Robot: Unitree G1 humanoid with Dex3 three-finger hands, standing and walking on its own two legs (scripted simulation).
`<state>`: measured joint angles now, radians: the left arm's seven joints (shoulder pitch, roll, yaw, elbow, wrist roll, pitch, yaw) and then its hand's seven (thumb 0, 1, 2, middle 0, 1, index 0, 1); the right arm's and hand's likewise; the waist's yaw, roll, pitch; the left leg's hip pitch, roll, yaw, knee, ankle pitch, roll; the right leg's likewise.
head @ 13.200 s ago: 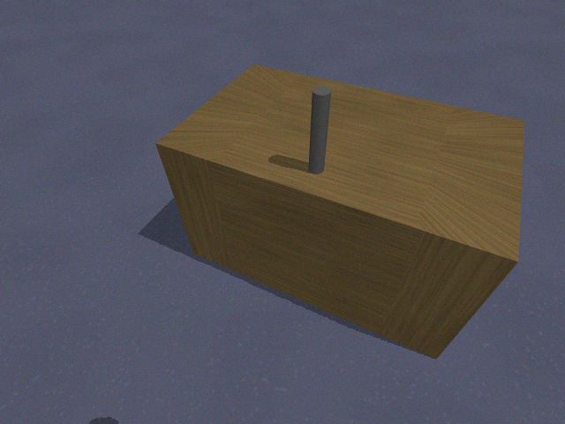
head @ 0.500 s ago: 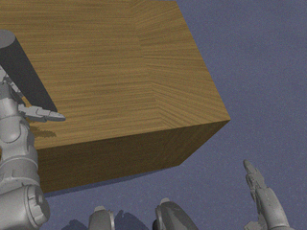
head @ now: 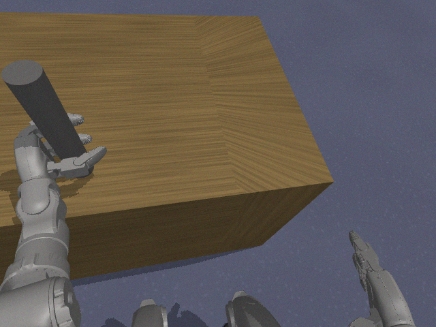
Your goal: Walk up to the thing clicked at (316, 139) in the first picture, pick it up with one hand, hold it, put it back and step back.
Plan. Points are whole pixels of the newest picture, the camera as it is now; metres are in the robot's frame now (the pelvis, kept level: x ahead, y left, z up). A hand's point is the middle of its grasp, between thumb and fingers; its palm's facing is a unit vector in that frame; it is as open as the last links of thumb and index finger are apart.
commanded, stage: close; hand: left
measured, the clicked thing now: (59, 131) +0.48 +0.22 +0.06
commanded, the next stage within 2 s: settle in 0.16 s
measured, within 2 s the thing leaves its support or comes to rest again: leaves its support in 0.58 s
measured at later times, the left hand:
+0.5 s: hand (72, 148) +0.47 +0.22 +0.01, palm faces +0.21 -0.98 -0.01, open 6.1 cm
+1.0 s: hand (60, 129) +0.48 +0.22 +0.06, palm faces +0.21 -0.98 -0.02, open 6.0 cm
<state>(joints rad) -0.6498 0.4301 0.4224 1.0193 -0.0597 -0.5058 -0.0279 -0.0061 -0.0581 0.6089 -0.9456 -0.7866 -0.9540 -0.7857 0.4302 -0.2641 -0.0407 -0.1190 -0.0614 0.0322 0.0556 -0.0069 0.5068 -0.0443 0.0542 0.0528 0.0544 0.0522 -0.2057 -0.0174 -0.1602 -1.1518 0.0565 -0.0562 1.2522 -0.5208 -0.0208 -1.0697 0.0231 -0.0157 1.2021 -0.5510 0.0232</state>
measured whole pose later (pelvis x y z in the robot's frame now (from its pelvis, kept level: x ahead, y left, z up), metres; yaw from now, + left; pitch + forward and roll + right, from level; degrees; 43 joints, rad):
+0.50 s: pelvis +0.00 +0.00 +0.00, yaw -1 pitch +24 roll -3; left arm -0.65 0.45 0.46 1.01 -0.07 -0.49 -0.07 -0.01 0.05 1.16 -0.94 -1.17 -0.96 -1.18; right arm 0.45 -0.27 -0.03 -0.17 -0.05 0.04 0.06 -0.01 0.52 -0.05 0.06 0.05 0.06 0.05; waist -0.22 -0.02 -0.15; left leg -1.16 0.06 -0.04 1.25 -0.52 -0.02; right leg -1.08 0.03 0.00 1.20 -0.55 0.03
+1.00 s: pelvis +0.01 +0.01 +0.02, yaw +0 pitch +22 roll -3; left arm -0.69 0.44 0.41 1.01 -0.08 -0.41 -0.05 -0.01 0.03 1.19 -0.95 -1.16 -0.98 -1.16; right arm 0.43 -0.25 -0.03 -0.07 -0.04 0.07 0.04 -0.01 0.53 -0.05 0.05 0.05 0.05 0.05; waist -0.18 -0.01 -0.14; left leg -1.04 0.05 -0.03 1.16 -0.50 -0.01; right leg -0.96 0.02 0.01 1.11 -0.52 0.03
